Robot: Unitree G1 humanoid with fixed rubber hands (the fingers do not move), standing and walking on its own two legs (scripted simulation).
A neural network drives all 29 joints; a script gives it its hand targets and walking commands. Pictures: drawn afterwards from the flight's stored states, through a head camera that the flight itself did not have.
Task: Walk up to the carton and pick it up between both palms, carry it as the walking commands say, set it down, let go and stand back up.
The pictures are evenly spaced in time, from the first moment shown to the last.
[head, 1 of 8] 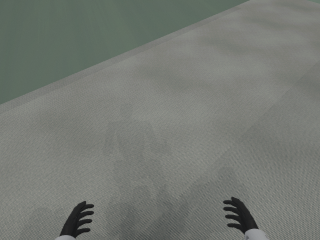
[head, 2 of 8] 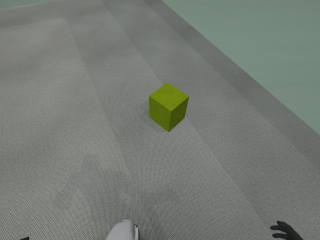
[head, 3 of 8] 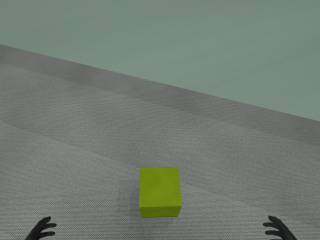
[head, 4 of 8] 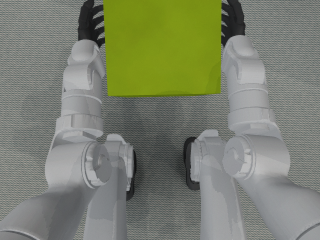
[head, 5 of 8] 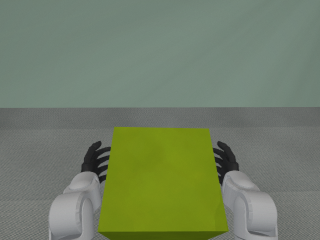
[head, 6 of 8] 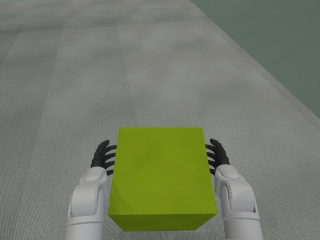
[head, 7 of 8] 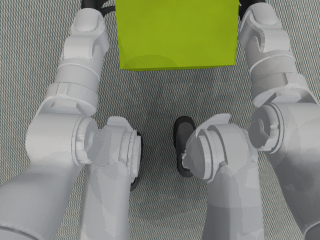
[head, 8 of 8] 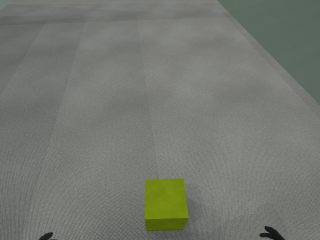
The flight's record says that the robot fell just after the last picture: no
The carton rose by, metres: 0.68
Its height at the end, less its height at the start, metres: +0.00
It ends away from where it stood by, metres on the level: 1.63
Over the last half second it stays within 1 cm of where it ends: yes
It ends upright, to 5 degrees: yes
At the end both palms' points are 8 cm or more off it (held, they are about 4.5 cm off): yes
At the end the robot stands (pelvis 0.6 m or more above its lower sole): yes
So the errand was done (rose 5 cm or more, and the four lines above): yes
